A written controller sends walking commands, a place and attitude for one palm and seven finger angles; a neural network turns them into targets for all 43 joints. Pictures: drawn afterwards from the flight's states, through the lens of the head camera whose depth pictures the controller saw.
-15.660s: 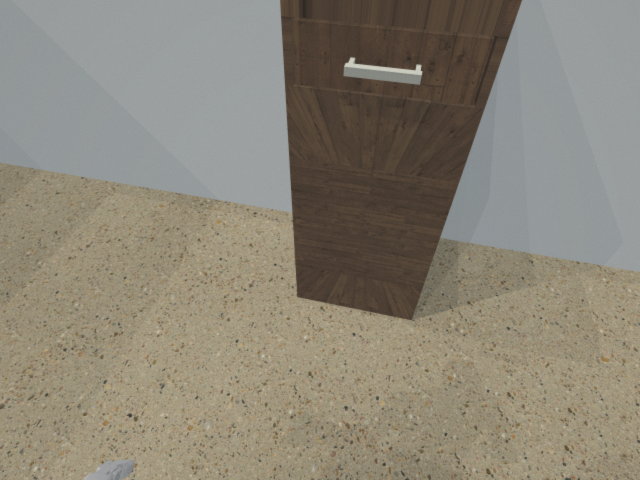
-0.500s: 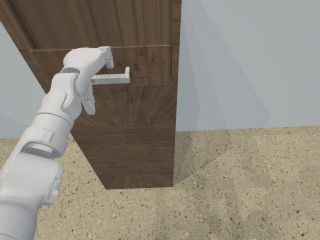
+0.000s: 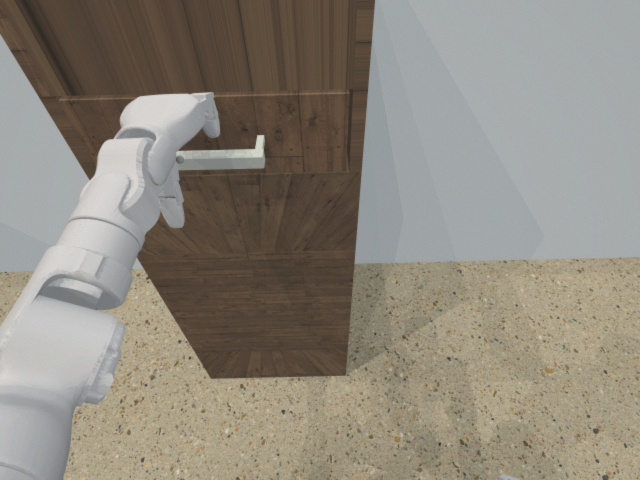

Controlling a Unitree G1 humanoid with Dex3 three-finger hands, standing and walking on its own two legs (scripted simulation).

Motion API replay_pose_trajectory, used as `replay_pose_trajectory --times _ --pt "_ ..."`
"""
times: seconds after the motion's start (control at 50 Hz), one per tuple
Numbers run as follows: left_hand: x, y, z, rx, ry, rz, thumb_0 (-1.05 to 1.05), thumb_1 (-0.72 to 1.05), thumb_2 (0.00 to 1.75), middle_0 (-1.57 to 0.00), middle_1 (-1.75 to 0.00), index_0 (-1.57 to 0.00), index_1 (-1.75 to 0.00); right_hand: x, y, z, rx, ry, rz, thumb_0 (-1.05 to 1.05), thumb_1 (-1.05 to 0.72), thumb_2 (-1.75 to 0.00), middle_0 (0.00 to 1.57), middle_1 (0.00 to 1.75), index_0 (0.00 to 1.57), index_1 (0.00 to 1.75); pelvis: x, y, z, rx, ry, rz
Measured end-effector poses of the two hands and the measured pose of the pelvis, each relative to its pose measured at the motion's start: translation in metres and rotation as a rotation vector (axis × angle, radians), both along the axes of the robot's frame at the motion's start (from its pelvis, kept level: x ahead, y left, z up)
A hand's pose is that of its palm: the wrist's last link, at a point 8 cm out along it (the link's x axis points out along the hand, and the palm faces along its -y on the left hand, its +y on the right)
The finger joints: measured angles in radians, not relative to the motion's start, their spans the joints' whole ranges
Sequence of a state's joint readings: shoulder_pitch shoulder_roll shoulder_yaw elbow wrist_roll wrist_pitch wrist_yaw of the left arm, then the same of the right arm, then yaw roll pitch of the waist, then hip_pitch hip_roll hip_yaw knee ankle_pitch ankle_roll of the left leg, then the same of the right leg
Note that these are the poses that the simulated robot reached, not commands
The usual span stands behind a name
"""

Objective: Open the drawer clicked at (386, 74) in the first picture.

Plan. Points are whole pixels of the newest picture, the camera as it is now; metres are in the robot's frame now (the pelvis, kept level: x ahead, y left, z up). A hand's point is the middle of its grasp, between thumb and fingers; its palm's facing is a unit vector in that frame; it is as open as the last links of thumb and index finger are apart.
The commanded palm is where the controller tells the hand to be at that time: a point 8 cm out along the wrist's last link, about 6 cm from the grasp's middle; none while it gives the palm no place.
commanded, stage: lower the fingers behind the handle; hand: left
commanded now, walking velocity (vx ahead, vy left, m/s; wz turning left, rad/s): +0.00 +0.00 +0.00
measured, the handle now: (211, 151) +0.52 +0.16 +0.15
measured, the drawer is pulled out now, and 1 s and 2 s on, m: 0.00 0.00 0.00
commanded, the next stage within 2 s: close the thumb around the handle in 1.40 s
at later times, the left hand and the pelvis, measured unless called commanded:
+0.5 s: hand (198, 167) +0.47 +0.17 +0.16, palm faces -0.04 -0.03 -1.00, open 13.6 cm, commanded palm +0.45 +0.17 +0.21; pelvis +0.00 +0.00 +0.00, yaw -1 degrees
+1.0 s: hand (202, 177) +0.48 +0.17 +0.14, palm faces +0.00 -0.03 -1.00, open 13.6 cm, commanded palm +0.46 +0.18 +0.18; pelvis +0.00 -0.02 +0.00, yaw -1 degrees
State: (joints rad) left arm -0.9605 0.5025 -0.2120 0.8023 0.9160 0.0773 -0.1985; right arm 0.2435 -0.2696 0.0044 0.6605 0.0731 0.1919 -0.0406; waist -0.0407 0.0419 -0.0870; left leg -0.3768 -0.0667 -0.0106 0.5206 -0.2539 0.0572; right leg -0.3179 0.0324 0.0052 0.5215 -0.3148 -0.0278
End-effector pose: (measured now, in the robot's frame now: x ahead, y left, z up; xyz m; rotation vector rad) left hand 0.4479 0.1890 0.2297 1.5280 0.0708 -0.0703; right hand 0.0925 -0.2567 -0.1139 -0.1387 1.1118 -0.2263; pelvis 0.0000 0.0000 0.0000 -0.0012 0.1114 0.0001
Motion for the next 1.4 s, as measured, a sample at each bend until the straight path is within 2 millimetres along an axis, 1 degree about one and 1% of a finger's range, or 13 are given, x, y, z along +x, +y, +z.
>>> replay_pose_trajectory --times 0.06,0.12,0.24,0.42,0.52,0.58,0.64,0.72,0.82,1.06,1.16,1.28,1.4 --pt "-0.002 -0.006 -0.020 -0.012 0.002 -0.067 0.00 -0.50 0.31 -0.32 -1.20 -0.31 -1.21 0.002 0.000 0.001 -0.011 -0.006 0.003 0.01 -0.90 -0.90 0.20 0.30 0.20 0.30 -0.001 0.001 -0.001 -0.001 0.010 -0.004" --pt "-0.005 -0.012 -0.026 -0.020 -0.052 -0.123 0.00 -0.49 0.31 -0.32 -1.20 -0.32 -1.21 0.002 0.001 -0.001 -0.013 -0.002 0.005 0.01 -0.90 -0.90 0.20 0.30 0.20 0.30 0.000 0.003 -0.002 -0.002 0.023 -0.006" --pt "0.000 -0.012 -0.014 -0.037 -0.174 -0.080 0.00 -0.49 0.31 -0.36 -1.23 -0.32 -1.20 -0.003 0.009 -0.011 0.021 0.038 0.009 0.01 -0.90 -0.90 0.20 0.30 0.20 0.30 0.002 0.005 -0.003 -0.003 0.039 -0.007" --pt "0.005 -0.022 -0.006 0.006 -0.137 0.060 0.00 -0.49 0.31 -0.36 -1.23 -0.37 -1.25 -0.010 0.014 -0.017 0.065 0.046 -0.017 0.01 -0.90 -0.90 0.20 0.30 0.20 0.30 0.001 0.002 -0.002 0.003 0.031 -0.017" --pt "0.003 -0.020 -0.025 0.014 -0.030 0.074 0.00 -0.49 0.31 -0.33 -1.21 -0.34 -1.23 -0.015 0.006 -0.011 0.042 0.027 -0.040 0.01 -0.90 -0.90 0.20 0.30 0.20 0.30 -0.002 -0.003 -0.001 0.007 0.017 -0.020" --pt "-0.002 -0.024 -0.039 0.014 0.001 0.014 0.00 -0.49 0.31 -0.33 -1.21 -0.33 -1.22 -0.019 -0.003 -0.008 0.015 0.024 -0.044 0.01 -0.90 -0.90 0.20 0.30 0.20 0.30 -0.004 -0.006 -0.002 0.007 0.015 -0.017" --pt "-0.008 -0.030 -0.046 0.011 -0.024 -0.054 0.00 -0.49 0.31 -0.33 -1.21 -0.32 -1.20 -0.023 -0.011 -0.007 -0.011 0.029 -0.045 0.01 -0.90 -0.90 0.20 0.30 0.20 0.30 -0.005 -0.007 -0.003 0.007 0.018 -0.015" --pt "-0.008 -0.026 -0.049 -0.003 -0.082 -0.064 0.00 -0.49 0.30 -0.32 -1.20 -0.31 -1.19 -0.027 -0.019 -0.009 -0.025 0.046 -0.049 0.01 -0.90 -0.90 0.20 0.30 0.20 0.30 -0.004 -0.010 -0.004 0.007 0.027 -0.016" --pt "-0.002 -0.018 -0.047 0.006 -0.132 0.008 0.00 -0.49 0.30 -0.32 -1.20 -0.31 -1.19 -0.031 -0.021 -0.014 -0.013 0.073 -0.052 0.01 -0.90 -0.90 0.20 0.30 0.20 0.30 -0.002 -0.013 -0.004 0.007 0.044 -0.014" --pt "0.007 -0.018 -0.040 0.013 -0.072 0.063 0.00 -0.49 0.31 -0.33 -1.22 -0.33 -1.26 -0.022 -0.018 -0.013 0.001 0.063 -0.057 0.01 -0.90 -0.90 0.20 0.30 0.20 0.30 0.004 -0.017 -0.004 0.007 0.044 -0.014" --pt "0.003 -0.015 -0.053 0.023 -0.018 0.037 0.00 -0.49 0.31 -0.32 -1.21 -0.32 -1.23 -0.018 -0.020 -0.009 -0.010 0.037 -0.059 0.01 -0.90 -0.90 0.20 0.30 0.20 0.30 0.003 -0.016 -0.005 0.006 0.046 -0.019" --pt "-0.003 -0.014 -0.054 0.004 -0.071 -0.023 0.00 -0.49 0.31 -0.29 -1.21 -0.31 -1.21 -0.018 -0.019 -0.009 -0.018 0.039 -0.055 0.01 -0.90 -0.90 0.20 0.30 0.20 0.30 0.003 -0.012 -0.006 0.003 0.049 -0.017" --pt "0.000 -0.014 -0.057 0.003 -0.106 -0.005 0.00 -0.49 0.30 -0.29 -1.20 -0.32 -1.20 -0.019 -0.012 -0.014 -0.004 0.059 -0.045 0.01 -0.90 -0.90 0.20 0.30 0.20 0.30 0.002 -0.008 -0.007 0.001 0.058 -0.013"
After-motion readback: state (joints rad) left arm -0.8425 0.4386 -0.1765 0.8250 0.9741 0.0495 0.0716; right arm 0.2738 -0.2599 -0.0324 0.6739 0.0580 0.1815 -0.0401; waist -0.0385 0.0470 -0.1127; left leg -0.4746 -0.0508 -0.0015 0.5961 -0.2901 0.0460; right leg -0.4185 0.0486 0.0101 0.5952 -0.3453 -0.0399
